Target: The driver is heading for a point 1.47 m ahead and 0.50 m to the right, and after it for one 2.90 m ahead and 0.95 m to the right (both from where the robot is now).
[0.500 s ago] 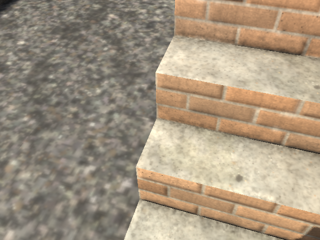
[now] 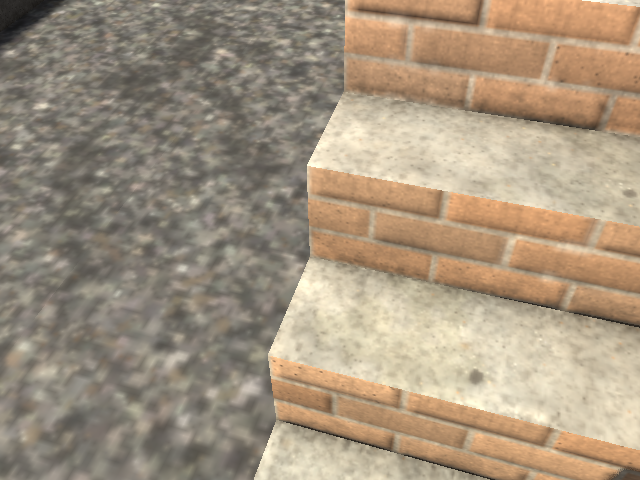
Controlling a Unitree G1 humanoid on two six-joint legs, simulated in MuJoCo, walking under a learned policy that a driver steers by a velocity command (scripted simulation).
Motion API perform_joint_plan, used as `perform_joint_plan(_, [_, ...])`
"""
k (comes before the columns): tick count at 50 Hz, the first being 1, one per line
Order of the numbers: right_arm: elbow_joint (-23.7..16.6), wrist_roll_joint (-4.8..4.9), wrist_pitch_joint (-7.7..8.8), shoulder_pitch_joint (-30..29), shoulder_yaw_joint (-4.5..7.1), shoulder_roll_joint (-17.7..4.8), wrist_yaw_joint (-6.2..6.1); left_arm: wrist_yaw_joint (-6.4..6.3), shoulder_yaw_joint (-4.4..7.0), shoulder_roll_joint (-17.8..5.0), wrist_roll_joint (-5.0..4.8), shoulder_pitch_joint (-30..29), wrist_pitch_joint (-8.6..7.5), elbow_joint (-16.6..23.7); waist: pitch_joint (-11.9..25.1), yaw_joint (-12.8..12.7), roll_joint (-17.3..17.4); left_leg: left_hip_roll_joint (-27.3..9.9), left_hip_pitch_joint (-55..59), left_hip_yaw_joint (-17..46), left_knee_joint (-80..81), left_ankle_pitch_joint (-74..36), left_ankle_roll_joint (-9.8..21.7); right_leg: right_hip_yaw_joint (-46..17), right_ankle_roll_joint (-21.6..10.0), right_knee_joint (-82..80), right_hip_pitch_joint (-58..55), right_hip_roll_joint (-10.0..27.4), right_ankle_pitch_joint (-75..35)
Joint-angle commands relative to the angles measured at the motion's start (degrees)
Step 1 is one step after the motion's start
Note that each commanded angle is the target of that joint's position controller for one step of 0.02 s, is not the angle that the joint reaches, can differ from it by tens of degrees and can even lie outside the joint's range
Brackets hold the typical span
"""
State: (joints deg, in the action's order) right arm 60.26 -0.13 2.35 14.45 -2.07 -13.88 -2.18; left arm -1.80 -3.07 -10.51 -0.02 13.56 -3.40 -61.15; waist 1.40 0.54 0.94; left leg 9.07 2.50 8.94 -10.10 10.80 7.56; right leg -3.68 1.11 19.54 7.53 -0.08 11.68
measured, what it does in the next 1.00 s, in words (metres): stands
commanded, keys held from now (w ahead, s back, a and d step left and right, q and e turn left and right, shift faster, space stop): w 1.00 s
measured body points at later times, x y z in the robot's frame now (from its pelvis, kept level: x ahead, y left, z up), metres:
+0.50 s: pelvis +0.01 +0.00 +0.00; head +0.01 -0.01 +0.45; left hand +0.13 +0.24 -0.12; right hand +0.12 -0.27 -0.13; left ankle -0.07 +0.05 -0.75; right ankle -0.01 -0.14 -0.75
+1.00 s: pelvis +0.00 -0.01 +0.00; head -0.01 -0.01 +0.45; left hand +0.14 +0.24 -0.12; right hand +0.10 -0.27 -0.13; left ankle -0.07 +0.05 -0.75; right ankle -0.01 -0.14 -0.75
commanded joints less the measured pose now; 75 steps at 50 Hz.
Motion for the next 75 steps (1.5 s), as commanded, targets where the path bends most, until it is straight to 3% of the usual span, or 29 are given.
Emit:
perform_joint_plan(1, [-2.6, 0.04, 1.04, 0.0, 1.16, -6.6, -0.11, -0.24, 0.98, -5.9, -0.26, -0.7, -0.98, 2.7, -1.9, 0.0, -1.0, -12.3, -1.5, 6.4, -1.2, -26.5, -2.7, -3.5, -2.5, -0.7, 0.4, 4.4, -11.4])
perform_joint_plan(14, [-5.6, -0.45, 0.95, -4.2, 1.55, -7.8, 0.13, -0.25, 1.52, -7.7, -0.49, -6.7, -1.30, 5.8, 1.6, 0.1, -0.8, -13.2, 1.5, 5.9, -2.1, -35.5, -4.3, -3.1, -2.5, -1.0, -1.3, 4.8, -16.5])
perform_joint_plan(28, [-6.4, -0.60, 1.02, -6.9, 1.42, -8.8, 0.51, 0.01, 1.57, -9.6, -0.34, -9.9, -1.27, 6.7, 2.2, -0.1, -0.7, -13.5, 1.2, 5.9, -0.6, -31.2, -4.8, -3.4, -2.4, -3.0, -2.6, 5.3, -16.4])
perform_joint_plan(29, [-6.2, -0.29, 1.33, -6.6, 1.25, -8.5, 0.49, -0.06, 1.31, -8.9, -0.49, -10.0, -1.21, 6.8, 1.7, 0.0, -0.8, -13.5, 0.8, 5.8, -0.3, -30.9, -4.6, -3.5, -2.1, -3.3, -2.9, 5.4, -16.8])
perform_joint_plan(35, [-5.5, -0.14, 1.59, -7.2, 1.05, -8.6, 0.44, 0.21, 1.58, -10.1, -0.42, -11.0, -1.00, 7.5, 2.7, 0.0, -1.1, -13.4, 0.5, 5.5, -0.3, -28.4, -4.4, -3.5, -1.8, -3.9, -4.2, 5.6, -17.2])
perform_joint_plan(38, [-4.6, -0.07, 1.62, -7.3, 0.90, -8.6, 0.19, 0.48, 1.44, -9.3, -0.62, -12.1, -0.70, 8.1, 2.6, -0.4, -1.2, -13.2, -0.6, 5.6, -0.5, -26.4, -4.0, -3.2, -1.3, -3.6, -4.9, 5.5, -16.3])
perform_joint_plan(55, [-2.8, -0.07, 1.73, -8.4, 0.68, -8.6, 0.12, 0.64, 1.35, -9.4, -0.47, -12.8, -0.62, 7.8, 1.4, -0.5, -0.8, -13.3, -1.7, 6.4, 0.4, -24.6, -3.8, -3.2, -0.7, -4.3, -4.2, 5.5, -13.8])
perform_joint_plan(57, [-3.4, -0.41, 1.33, -8.9, 0.87, -9.0, 0.26, 0.69, 1.70, -10.5, 0.02, -12.2, -0.81, 7.3, 1.7, -0.2, -0.4, -13.5, -1.0, 6.5, 0.8, -25.4, -4.4, -3.3, -1.1, -4.5, -3.5, 5.6, -13.5])
perform_joint_plan(75, [-5.0, -0.50, 0.93, -8.1, 1.07, -9.9, 0.78, 0.30, 1.15, -10.7, -0.25, -11.0, -1.32, 6.0, 1.8, -0.1, -0.5, -13.6, 1.1, 6.6, 1.2, -28.2, -5.0, -3.1, -1.3, -4.1, -1.9, 5.6, -13.1])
